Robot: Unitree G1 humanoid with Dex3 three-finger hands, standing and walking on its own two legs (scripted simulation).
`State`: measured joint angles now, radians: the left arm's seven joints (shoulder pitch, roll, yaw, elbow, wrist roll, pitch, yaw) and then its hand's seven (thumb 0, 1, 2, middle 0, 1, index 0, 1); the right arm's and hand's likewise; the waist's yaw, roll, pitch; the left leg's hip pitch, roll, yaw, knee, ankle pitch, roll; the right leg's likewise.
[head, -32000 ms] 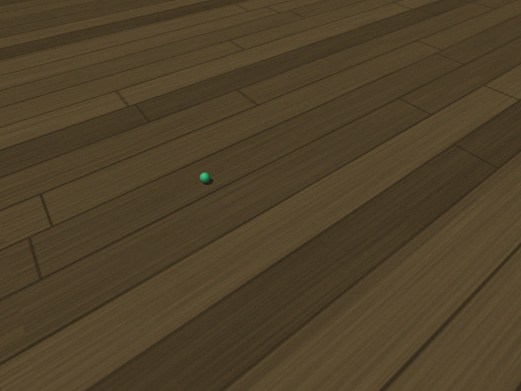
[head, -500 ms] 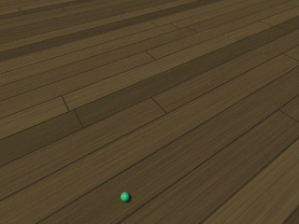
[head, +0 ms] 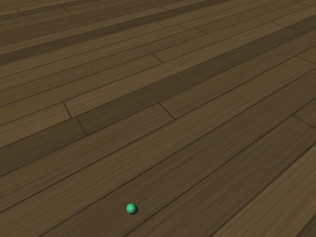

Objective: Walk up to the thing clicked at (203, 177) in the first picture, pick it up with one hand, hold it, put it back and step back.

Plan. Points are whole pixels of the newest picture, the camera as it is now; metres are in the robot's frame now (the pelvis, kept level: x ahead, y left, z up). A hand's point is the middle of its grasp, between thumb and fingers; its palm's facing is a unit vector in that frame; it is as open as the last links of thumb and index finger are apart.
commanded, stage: stand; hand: left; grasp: from above
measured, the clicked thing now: (131, 208) +0.44 +0.20 -0.76
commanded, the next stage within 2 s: step back in 0.32 s
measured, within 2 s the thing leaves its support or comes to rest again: neither
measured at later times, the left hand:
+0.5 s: hand out of the picture +0.07 +0.27 -0.16, palm faces +0.00 -0.93 -0.37, open 7.4 cm
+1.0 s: hand out of the picture +0.01 +0.33 -0.18, palm faces -0.10 -0.92 -0.38, open 7.4 cm
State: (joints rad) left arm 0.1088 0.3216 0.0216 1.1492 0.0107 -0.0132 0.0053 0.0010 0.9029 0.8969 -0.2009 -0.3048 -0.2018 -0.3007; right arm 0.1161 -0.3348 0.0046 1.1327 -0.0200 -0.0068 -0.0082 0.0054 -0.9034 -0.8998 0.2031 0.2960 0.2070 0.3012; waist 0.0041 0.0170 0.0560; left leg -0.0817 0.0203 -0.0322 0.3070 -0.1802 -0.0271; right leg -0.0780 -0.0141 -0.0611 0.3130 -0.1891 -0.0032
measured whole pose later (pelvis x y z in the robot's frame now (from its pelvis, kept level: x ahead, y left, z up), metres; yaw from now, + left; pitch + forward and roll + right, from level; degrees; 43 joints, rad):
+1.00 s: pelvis -0.12 +0.07 -0.02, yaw -4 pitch -2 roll +0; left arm 0.11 0.39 0.07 0.89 0.01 0.06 0.02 0.00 0.90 0.90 -0.20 -0.30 -0.20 -0.30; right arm 0.11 -0.34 -0.04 0.85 -0.02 0.02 -0.02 0.00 -0.90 -0.90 0.21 0.30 0.21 0.30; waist -0.02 -0.03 0.22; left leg -0.32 -0.01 0.06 0.61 -0.26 0.06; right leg -0.33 0.06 0.11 0.92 -0.51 0.02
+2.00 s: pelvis -0.43 +0.04 -0.04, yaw -4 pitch -4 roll -2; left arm 0.22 0.36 0.08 0.87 0.03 0.05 -0.02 0.00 0.90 0.90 -0.20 -0.30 -0.20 -0.30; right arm 0.07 -0.42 -0.06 0.81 -0.02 0.06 -0.02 0.00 -0.90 -0.90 0.21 0.30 0.21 0.30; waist 0.01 0.07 0.18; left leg -0.49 0.07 -0.08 0.73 -0.30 -0.01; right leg -0.23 0.04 0.00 0.70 -0.41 -0.01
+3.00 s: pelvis -0.66 +0.03 -0.02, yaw +1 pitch -3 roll +0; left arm 0.31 0.39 0.07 0.96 0.03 -0.04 0.00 0.00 0.90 0.90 -0.20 -0.31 -0.21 -0.30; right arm 0.23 -0.40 -0.07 0.97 -0.04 0.03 0.05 0.01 -0.90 -0.90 0.20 0.30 0.21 0.30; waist 0.03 0.02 0.08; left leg -0.33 0.00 -0.03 0.62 -0.30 -0.01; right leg -0.15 -0.06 -0.01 0.60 -0.40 0.03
